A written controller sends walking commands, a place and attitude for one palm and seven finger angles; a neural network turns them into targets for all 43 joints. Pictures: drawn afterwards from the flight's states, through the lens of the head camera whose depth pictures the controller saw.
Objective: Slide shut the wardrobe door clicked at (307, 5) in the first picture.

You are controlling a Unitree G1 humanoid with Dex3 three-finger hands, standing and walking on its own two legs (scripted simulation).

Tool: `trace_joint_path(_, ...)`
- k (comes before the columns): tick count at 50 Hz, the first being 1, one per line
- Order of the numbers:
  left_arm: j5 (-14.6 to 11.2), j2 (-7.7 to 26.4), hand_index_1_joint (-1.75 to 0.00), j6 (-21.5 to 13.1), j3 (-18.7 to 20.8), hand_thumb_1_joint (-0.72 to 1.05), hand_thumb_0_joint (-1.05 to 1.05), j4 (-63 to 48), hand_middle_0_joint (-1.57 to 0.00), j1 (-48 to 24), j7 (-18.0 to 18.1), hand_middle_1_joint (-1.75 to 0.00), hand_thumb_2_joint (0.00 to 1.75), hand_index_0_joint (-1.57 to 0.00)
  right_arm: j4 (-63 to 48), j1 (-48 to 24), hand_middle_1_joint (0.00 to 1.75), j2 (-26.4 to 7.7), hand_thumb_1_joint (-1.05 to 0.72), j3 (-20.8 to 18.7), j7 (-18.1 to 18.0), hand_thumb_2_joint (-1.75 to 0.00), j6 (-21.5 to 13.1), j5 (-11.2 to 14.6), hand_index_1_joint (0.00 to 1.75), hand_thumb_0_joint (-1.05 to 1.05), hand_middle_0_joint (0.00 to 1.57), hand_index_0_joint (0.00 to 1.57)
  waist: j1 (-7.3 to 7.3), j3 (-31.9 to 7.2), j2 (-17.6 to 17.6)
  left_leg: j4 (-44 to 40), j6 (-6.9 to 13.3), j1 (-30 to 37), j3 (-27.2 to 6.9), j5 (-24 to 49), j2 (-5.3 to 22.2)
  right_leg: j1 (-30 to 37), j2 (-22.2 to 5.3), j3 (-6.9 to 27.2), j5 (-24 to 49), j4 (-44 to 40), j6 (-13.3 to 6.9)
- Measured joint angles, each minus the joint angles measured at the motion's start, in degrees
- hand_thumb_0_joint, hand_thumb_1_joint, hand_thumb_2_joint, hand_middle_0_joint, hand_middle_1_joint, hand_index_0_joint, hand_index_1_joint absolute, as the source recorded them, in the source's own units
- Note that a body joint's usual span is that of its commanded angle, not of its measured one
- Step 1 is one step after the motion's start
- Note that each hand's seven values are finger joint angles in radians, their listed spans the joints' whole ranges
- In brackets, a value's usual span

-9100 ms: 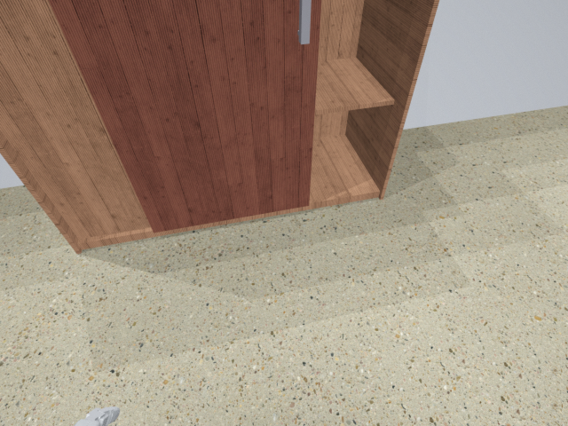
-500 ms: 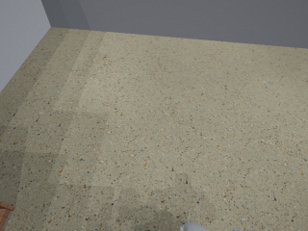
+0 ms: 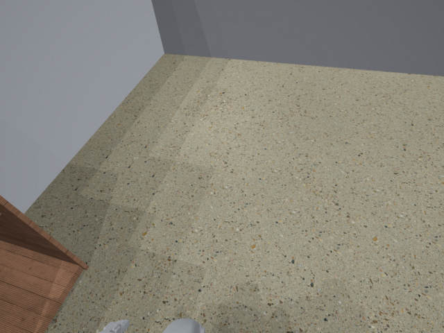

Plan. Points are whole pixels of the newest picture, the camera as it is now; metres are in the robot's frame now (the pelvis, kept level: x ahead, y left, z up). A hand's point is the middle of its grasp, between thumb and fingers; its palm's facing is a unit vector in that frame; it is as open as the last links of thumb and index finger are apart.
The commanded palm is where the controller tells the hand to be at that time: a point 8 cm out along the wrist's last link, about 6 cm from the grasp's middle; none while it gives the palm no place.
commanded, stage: turn to face it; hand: left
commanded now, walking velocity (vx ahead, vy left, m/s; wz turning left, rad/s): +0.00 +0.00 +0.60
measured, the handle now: out of the picture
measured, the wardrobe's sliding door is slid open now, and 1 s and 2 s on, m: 0.38 0.38 0.38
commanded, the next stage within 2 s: take the last steps up to it in 1.96 s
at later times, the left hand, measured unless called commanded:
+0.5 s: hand out of the picture +0.01 +0.29 -0.17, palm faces +0.33 -0.91 -0.25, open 7.4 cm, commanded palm none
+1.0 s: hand out of the picture -0.03 +0.21 -0.14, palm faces +0.56 -0.77 -0.29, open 7.4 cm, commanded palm none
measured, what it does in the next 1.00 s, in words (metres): steps on the spot, turning left: left foot, then right foot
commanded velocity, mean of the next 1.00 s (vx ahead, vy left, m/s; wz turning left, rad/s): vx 0.00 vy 0.00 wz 0.60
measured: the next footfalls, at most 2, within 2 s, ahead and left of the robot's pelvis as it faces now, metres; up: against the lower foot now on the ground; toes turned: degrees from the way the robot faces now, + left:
left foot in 0.26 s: +0.02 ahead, +0.16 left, +0.00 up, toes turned +15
right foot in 0.74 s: +0.11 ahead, -0.07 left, +0.00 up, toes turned +24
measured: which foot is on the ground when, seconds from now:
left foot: up 0.00-0.24, down 0.26-0.74, up 0.76-1.00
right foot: down 0.00-0.26, up 0.28-0.72, down 0.74-1.00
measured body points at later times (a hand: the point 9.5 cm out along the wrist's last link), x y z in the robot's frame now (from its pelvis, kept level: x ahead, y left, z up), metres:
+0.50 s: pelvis +0.00 +0.05 +0.00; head +0.02 +0.08 +0.44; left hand -0.01 +0.34 -0.15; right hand +0.17 -0.16 -0.13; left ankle -0.02 +0.15 -0.74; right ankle +0.03 -0.10 -0.66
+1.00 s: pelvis +0.01 -0.01 +0.00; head +0.03 -0.03 +0.45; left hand -0.06 +0.25 -0.12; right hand +0.19 -0.21 -0.16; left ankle -0.10 +0.11 -0.65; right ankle +0.07 -0.09 -0.74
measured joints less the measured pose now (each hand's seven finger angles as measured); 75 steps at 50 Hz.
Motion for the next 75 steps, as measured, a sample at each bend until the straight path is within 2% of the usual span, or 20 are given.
trace_joint_path(5, 0.46, 0.33, -0.3, -0.09, 0.21, 0.91, 0.0, 1.0, -0.21, 1.76, -0.08, -0.3, 0.9, -0.2, 0.38, -1.51, 0.3, -0.1, -0.91, 0.33, 0.16, -0.9, 0.56, 0.15, 0.3, 0.0, 0.2, 0.2, 1.23, 0.95, -1.53, -7.8, -0.85, 3.17, 1.69, -1.8, 2.48, 0.61, -2.13, -3.36, -0.49, 0.07, 0.51)
trace_joint_path(10, 0.8, 2.01, -0.3, 0.18, 0.95, 0.91, 0.0, 2.0, -0.21, 3.2, -0.38, -0.3, 0.9, -0.2, -0.53, -4.72, 0.29, 0.33, -0.91, 1.28, 0.08, -0.9, -0.16, 0.59, 0.3, 0.01, 0.2, 0.2, 3.19, 2.33, -3.36, -21.57, -0.03, 8.43, 4.99, -3.95, 2.52, -0.53, -4.55, -6.39, -2.24, 3.25, 2.05)
trace_joint_path(13, 0.42, 3.65, -0.3, 0.77, 1.73, 0.91, 0.0, 2.63, -0.21, 4.51, -0.52, -0.3, 0.9, -0.2, -2.16, -6.01, 0.29, 0.41, -0.91, 1.85, 0.19, -0.9, -1.61, 0.65, 0.3, 0.0, 0.2, 0.2, 3.84, 2.02, -4.21, -33.33, 1.52, 13.24, 6.42, 3.56, 1.76, -2.64, -6.17, -7.99, -4.94, 8.54, 3.64)
trace_joint_path(14, 0.16, 4.5, -0.3, 1.25, 2.14, 0.91, 0.0, 3.09, -0.21, 4.5, -0.54, -0.3, 0.9, -0.2, -2.49, -6.62, 0.29, 0.85, -0.91, 1.85, 0.1, -0.9, -2.33, 0.58, 0.3, 0.0, 0.2, 0.2, 3.9, 2.1, -5.2, -32.85, 3.05, 12.63, 6.35, 3.91, 1.0, -4.64, -6.6, -6.4, -8.71, 13.11, 4.38)
trace_joint_path(17, 0.15, 6.22, -0.3, 3.18, 2.89, 0.91, 0.0, 4.41, -0.2, 3.77, -0.14, -0.3, 0.9, -0.2, -3.31, -7.43, 0.3, 2.1, -0.91, 2.69, -0.3, -0.9, -3.56, 0.59, 0.3, 0.0, 0.2, 0.2, 4.33, 2.29, -6.39, -31.3, 5.84, 12.26, 5.48, 1.2, 0.26, -10.91, -3.79, 0.25, -15.96, 28.15, 4.98)
trace_joint_path(22, -0.06, 6.27, -0.3, 2.76, 3.0, 0.91, 0.01, 4.03, -0.2, 1.2, -0.64, -0.3, 0.9, -0.19, -3.49, -6.54, 0.3, 3.05, -0.9, 3.51, -1.51, -0.9, -3.82, 0.39, 0.3, 0.0, 0.2, 0.21, 3.64, 1.98, -5.12, -37.03, 6.32, 14.8, 2.22, 4.46, -0.74, -16.48, -1.16, 4.43, -9.86, 36.7, 5.83)
trace_joint_path(31, -0.39, 4.44, -0.3, 2.08, 2.19, 0.91, 0.0, 0.55, -0.2, -3.67, -0.55, -0.3, 0.9, -0.19, -2.2, -3.21, 0.3, 4.09, -0.9, 3.55, -1.18, -0.9, -2.94, 0.09, 0.3, 0.0, 0.21, 0.21, 1.66, 0.91, -3.28, -40.13, 5.74, 15.74, -3.42, 7.17, -2.8, -14.8, 1.01, 7.46, -8.14, 25.78, 6.35)
trace_joint_path(34, -0.66, 3.6, -0.3, 1.66, 1.77, 0.91, 0.0, -0.46, -0.2, -4.76, -0.5, -0.3, 0.9, -0.19, -1.84, -2.19, 0.3, 3.8, -0.9, 3.12, -1.15, -0.9, -2.41, -0.06, 0.3, 0.0, 0.21, 0.21, 0.7, 0.75, -2.16, -38.88, 4.81, 14.63, -5.49, 7.02, -3.18, -11.58, 2.44, 7.41, -8.16, 18.12, 5.81)
trace_joint_path(37, -0.83, 3.01, -0.3, 0.48, 1.23, 0.91, 0.0, -1.65, -0.2, -4.73, -0.56, -0.3, 0.9, -0.2, -1.65, -0.97, 0.3, 3.2, -0.9, 2.44, -1.14, -0.9, -1.93, 0.22, 0.3, 0.0, 0.21, 0.21, 0.31, 0.17, -1.3, -35.69, 3.41, 12.38, -7.46, 5.91, -4.1, -5.82, 3.48, 6.78, -2.13, 5.61, 5.14)
trace_joint_path(39, -0.35, 2.03, -0.3, -0.43, 0.77, 0.91, 0.0, -1.72, -0.2, -4.6, -0.3, -0.3, 0.9, -0.2, -1.14, -0.83, 0.3, 2.29, -0.9, 1.65, -1.21, -0.9, -1.51, 0.53, 0.3, 0.0, 0.21, 0.21, 0.23, 0.57, 0.25, -27.92, 2.8, 9.23, -7.27, -0.98, -3.91, -5.26, 3.79, 5.14, -0.01, 4.91, 1.91)
trace_joint_path(41, -0.14, 1.19, -0.3, -0.41, 0.13, 0.91, 0.0, -1.75, -0.2, -3.63, -0.24, -0.3, 0.9, -0.2, -0.88, -0.33, 0.3, 1.47, -0.9, 0.93, -1.12, -0.9, -0.84, 0.37, 0.3, 0.0, 0.21, 0.21, -0.04, 0.44, 0.66, -16.08, 2.32, 5.21, -4.95, -6.05, -4.17, -4.43, 2.53, 3.33, -0.31, 4.99, 0.07)
trace_joint_path(44, -0.08, 0.41, -0.3, -0.07, -0.03, 0.91, 0.0, -1.17, -0.2, -1.56, -0.12, -0.3, 0.9, -0.2, -0.25, -0.05, 0.3, 0.4, -0.9, 0.33, -0.44, -0.9, -0.16, 0.05, 0.3, 0.0, 0.2, 0.2, 0.23, 0.02, 0.42, -3.36, 1.38, 1.59, -1.37, -3.64, -2.39, -2.32, 0.88, 1.57, 0.42, 2.56, -0.26)
trace_joint_path(47, 0.07, 0.3, -0.3, 0.17, -0.02, 0.91, 0.0, -0.25, -0.21, 0.1, -0.1, -0.3, 0.9, -0.2, -0.08, 0.01, 0.3, -0.1, -0.91, 0.04, 0.06, -0.9, 0.17, -0.02, 0.3, 0.0, 0.2, 0.2, 0.26, -0.13, -0.15, 0.88, 0.46, 0.62, -0.09, -0.21, -0.16, -1.09, -0.39, -0.41, 1.18, 0.78, -0.09)
trace_joint_path(51, 0.34, 0.61, -0.3, 0.29, 0.19, 0.91, 0.0, 0.74, -0.21, 1.64, -0.05, -0.3, 0.9, -0.2, 0.37, -0.42, 0.3, -0.15, -0.91, 0.19, 0.28, -0.9, 0.69, 0.03, 0.3, 0.0, 0.2, 0.2, 1.05, 0.23, -1.29, -3.61, -0.37, 2.62, 1.03, -0.55, 2.03, -0.57, -1.94, -3.17, 1.37, 0.03, 0.2)
trace_joint_path(57, 0.85, 2.34, -0.3, 0.46, 1.04, 0.91, 0.0, 2.02, -0.21, 3.13, -0.3, -0.3, 0.9, -0.2, -0.15, -3.16, 0.29, 0.49, -0.91, 1.15, 0.18, -0.9, 0.03, 0.56, 0.3, 0.0, 0.2, 0.2, 3.08, 1.63, -3.38, -20.5, 0.09, 8.88, 4.64, -4.62, 2.73, -1.98, -4.86, -7.01, 0.1, 2.8, 1.74)
trace_joint_path(60, 0.42, 3.74, -0.3, 0.89, 1.73, 0.91, 0.0, 2.52, -0.21, 4.19, -0.53, -0.3, 0.9, -0.2, -1.55, -4.11, 0.29, 0.56, -0.91, 1.74, 0.17, -0.9, -1.48, 0.67, 0.3, 0.0, 0.2, 0.2, 3.58, 1.42, -3.97, -32.94, 1.51, 13.89, 6.12, 1.62, 2.06, -3.94, -6.72, -9.0, -2.43, 7.9, 3.44)
trace_joint_path(61, 0.14, 4.54, -0.3, 1.31, 2.1, 0.91, 0.0, 2.92, -0.21, 4.24, -0.57, -0.3, 0.9, -0.2, -1.73, -4.7, 0.29, 1.04, -0.91, 1.74, 0.08, -0.9, -2.12, 0.6, 0.3, 0.0, 0.2, 0.2, 3.63, 1.47, -4.95, -33.03, 3.28, 13.55, 6.11, 1.54, 1.24, -5.71, -7.31, -7.72, -5.52, 11.78, 4.16)
trace_joint_path(63, 0.07, 5.85, -0.3, 2.81, 2.67, 0.91, 0.0, 3.93, -0.2, 3.79, -0.33, -0.3, 0.9, -0.2, -2.2, -5.55, 0.29, 2.11, -0.91, 2.3, -0.11, -0.9, -3.01, 0.51, 0.3, 0.0, 0.2, 0.2, 3.97, 1.8, -6.17, -31.12, 5.46, 12.68, 5.58, 0.73, 0.42, -9.9, -5.52, -2.31, -13.46, 21.93, 4.77)
trace_joint_path(67, -0.01, 6.27, -0.3, 3.52, 3.08, 0.91, 0.01, 4.88, -0.2, 2.2, -0.45, -0.3, 0.9, -0.2, -2.74, -5.14, 0.3, 3.21, -0.9, 3.26, -1.29, -0.9, -3.78, 0.32, 0.3, 0.0, 0.2, 0.2, 3.51, 1.28, -5.3, -34.84, 6.23, 14.25, 2.87, 3.1, -0.15, -15.7, -1.8, 2.75, -11.55, 35.06, 5.32)
trace_joint_path(75, -0.26, 5.02, -0.3, 2.35, 2.52, 0.91, 0.0, 2.52, -0.2, -1.21, -0.55, -0.3, 0.9, -0.19, -2.11, -3.46, 0.3, 4.24, -0.9, 3.89, -1.47, -0.9, -3.39, 0.24, 0.3, 0.0, 0.21, 0.21, 2.66, 0.19, -3.98, -40.94, 6.59, 16.64, -1.67, 7.36, -2.88, -16.73, 0.11, 7.07, -6.2, 32.51, 6.35)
